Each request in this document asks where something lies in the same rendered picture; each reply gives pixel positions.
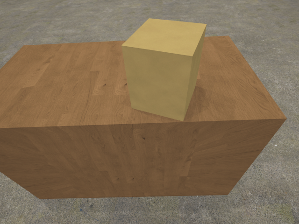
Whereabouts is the pedestal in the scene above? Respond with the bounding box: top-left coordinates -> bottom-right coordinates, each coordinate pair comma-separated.
0,36 -> 287,199

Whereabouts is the carton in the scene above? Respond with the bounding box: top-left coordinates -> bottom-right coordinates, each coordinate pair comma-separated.
121,18 -> 207,121

